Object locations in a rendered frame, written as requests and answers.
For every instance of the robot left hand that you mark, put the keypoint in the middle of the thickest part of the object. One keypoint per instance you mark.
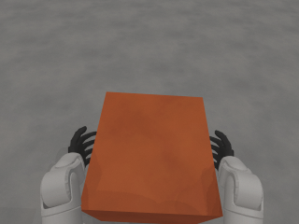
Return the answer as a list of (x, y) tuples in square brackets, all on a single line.
[(77, 146)]

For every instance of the robot right hand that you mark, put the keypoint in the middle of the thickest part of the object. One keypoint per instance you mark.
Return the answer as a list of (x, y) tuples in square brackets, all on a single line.
[(224, 149)]

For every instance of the carton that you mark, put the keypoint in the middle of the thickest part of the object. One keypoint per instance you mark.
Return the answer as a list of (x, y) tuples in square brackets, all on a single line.
[(152, 162)]

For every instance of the robot right forearm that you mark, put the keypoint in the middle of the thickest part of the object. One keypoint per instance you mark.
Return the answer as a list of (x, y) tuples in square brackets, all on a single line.
[(243, 192)]

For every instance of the robot left forearm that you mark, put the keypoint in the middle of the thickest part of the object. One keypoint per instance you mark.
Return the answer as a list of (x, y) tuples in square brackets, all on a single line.
[(60, 198)]

